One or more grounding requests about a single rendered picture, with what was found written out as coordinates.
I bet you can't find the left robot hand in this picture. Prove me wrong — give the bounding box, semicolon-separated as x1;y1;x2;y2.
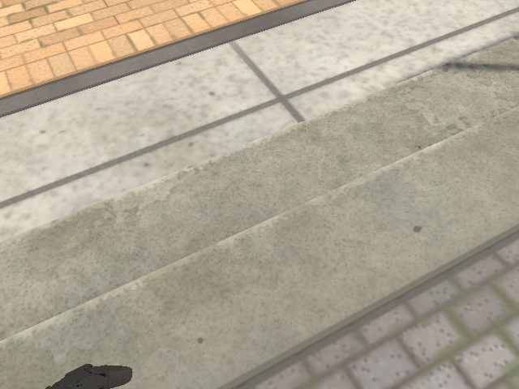
46;364;133;389

